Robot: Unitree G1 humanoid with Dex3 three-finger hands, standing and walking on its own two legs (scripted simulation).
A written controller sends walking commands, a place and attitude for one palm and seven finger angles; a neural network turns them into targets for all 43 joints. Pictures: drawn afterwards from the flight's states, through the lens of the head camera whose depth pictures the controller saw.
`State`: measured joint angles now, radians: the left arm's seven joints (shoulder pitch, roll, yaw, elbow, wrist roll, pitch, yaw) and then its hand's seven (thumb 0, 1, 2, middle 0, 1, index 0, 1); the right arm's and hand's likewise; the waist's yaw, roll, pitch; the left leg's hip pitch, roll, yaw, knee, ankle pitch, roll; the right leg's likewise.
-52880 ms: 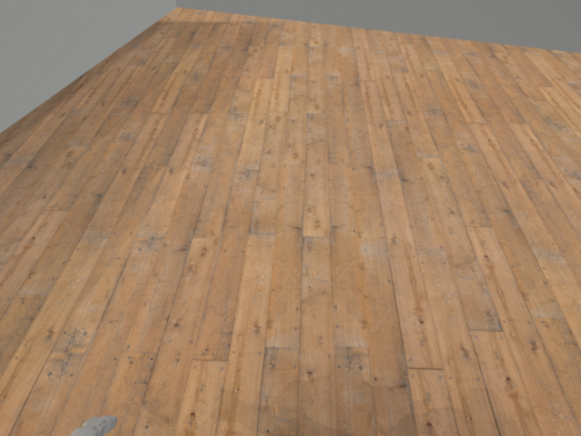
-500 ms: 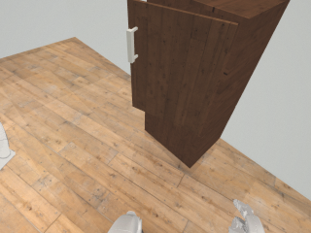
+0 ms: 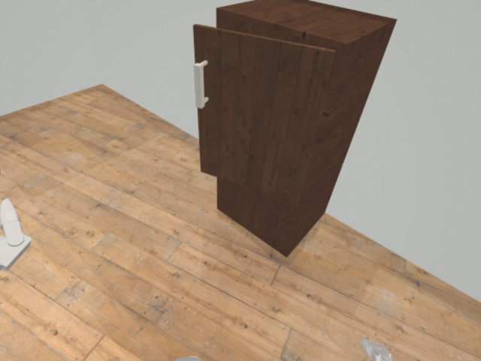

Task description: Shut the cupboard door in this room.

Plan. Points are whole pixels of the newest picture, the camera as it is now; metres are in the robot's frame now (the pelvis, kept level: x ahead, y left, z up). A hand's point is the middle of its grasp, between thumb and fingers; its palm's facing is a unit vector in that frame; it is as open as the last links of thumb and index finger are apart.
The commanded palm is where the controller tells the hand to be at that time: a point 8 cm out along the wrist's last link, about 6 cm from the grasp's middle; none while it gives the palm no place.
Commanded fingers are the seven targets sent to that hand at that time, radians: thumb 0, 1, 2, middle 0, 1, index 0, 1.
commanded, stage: stop stepping back and stand still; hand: left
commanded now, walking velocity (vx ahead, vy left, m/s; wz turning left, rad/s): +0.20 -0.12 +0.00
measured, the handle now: (202, 84) +0.93 +0.21 +0.05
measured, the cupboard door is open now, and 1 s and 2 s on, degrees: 17 17 17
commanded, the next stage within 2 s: let the arm hang, fingers relaxed in 0.28 s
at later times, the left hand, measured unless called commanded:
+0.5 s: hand (89, 285) +0.22 +0.27 +0.02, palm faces +0.23 -0.85 -0.46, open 7.4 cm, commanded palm none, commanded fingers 0.00 0.90 0.90 -0.20 -0.30 -0.20 -0.30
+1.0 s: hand out of the picture -0.03 +0.22 -0.17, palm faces +0.05 -0.98 -0.21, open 7.3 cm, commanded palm none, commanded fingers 0.00 0.90 0.90 -0.20 -0.30 -0.20 -0.30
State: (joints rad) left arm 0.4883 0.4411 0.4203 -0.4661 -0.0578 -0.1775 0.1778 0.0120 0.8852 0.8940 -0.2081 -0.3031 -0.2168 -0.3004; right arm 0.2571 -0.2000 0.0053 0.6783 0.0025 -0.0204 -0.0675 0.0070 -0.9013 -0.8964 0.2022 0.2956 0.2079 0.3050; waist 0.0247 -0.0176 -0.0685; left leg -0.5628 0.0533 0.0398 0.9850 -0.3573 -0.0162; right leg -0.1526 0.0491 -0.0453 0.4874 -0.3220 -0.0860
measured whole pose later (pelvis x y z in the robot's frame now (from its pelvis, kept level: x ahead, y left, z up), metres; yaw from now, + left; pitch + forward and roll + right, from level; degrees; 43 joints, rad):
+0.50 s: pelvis +0.01 +0.02 -0.01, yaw +2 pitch +0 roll +1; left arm 0.31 0.31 0.19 0.10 0.02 -0.04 0.05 0.00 0.90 0.90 -0.19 -0.30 -0.20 -0.30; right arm 0.22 -0.23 -0.01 0.76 -0.02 -0.01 0.00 0.01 -0.90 -0.90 0.20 0.30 0.21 0.30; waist -0.01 0.08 -0.01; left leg -0.39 0.05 0.06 0.76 -0.43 -0.01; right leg -0.33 -0.02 -0.12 0.67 -0.34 -0.06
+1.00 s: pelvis +0.02 +0.04 +0.01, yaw +0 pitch -2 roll -1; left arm 0.36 0.17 0.01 1.16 0.01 0.01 0.03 0.00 0.93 0.89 -0.19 -0.30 -0.20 -0.30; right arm 0.31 -0.14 0.00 1.10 -0.01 0.02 -0.04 0.00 -0.91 -0.90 0.20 0.29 0.20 0.30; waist 0.00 0.02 0.03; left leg -0.16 0.04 0.10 0.40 -0.20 0.01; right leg -0.13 -0.01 -0.08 0.37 -0.20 -0.01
